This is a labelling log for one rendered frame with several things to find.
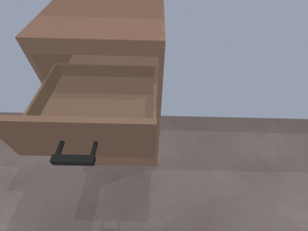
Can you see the cabinet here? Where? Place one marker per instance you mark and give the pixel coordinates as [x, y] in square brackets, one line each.
[100, 32]

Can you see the drawer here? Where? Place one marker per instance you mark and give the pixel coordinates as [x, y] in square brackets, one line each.
[113, 104]

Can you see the handle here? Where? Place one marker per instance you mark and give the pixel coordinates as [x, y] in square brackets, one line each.
[59, 159]

